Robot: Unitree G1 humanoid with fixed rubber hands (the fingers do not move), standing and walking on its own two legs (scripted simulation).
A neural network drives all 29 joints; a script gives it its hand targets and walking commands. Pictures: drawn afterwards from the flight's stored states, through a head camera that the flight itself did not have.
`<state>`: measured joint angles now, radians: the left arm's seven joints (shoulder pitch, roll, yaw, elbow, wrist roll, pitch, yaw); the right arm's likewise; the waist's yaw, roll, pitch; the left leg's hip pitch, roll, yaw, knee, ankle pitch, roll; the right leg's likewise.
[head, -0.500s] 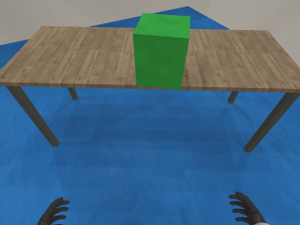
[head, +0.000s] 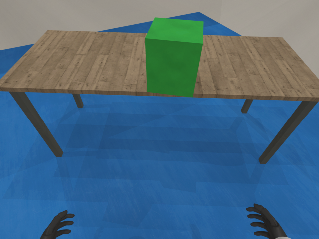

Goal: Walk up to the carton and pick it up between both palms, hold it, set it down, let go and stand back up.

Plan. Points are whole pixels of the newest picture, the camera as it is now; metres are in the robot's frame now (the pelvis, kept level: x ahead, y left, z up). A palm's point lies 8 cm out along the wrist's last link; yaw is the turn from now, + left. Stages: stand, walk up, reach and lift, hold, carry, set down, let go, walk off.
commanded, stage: stand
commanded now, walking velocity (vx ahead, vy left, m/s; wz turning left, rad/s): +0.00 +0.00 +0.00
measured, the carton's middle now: (174, 58) +0.83 -0.06 +0.02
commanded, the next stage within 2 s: walk up in 1.28 s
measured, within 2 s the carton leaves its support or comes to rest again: neither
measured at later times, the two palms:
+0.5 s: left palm out of the picture +0.13 +0.28 -0.07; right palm (280, 238) +0.15 -0.28 -0.06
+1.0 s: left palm out of the picture +0.12 +0.28 -0.07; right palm out of the picture +0.13 -0.28 -0.06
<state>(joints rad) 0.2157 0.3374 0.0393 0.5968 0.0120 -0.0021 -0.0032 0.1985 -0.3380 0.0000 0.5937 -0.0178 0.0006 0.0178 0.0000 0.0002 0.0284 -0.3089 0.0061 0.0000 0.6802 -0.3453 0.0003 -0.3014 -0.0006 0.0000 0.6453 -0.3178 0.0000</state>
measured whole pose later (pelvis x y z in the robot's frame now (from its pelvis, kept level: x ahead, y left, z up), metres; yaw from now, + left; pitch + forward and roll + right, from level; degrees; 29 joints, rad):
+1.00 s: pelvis -0.01 +0.00 +0.01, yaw +0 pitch -1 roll -1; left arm 0.22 0.36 0.01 0.66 0.00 0.00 0.00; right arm 0.20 -0.36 0.00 0.67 -0.01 -0.01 0.02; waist 0.00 0.00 0.02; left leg -0.30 0.01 0.00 0.62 -0.29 0.00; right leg -0.29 0.00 0.00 0.58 -0.26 0.00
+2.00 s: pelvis +0.09 -0.10 +0.02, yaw +0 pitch -2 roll +5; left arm 0.53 0.37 0.05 0.69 0.03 -0.02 -0.02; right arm 0.35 -0.43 -0.05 0.68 -0.04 0.00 0.02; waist 0.00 0.03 0.04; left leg -0.53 0.00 -0.02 1.06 -0.37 0.03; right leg -0.18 -0.01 -0.02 0.49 -0.27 -0.05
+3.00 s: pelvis +0.37 -0.09 +0.01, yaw -3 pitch -1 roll +2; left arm 0.34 0.39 0.01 0.61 0.02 -0.02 0.00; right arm 0.34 -0.41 -0.05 0.68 -0.03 0.02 0.01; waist 0.00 0.03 0.07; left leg -0.32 0.00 -0.02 0.78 -0.49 0.05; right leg -0.35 -0.02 -0.02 0.61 -0.24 -0.05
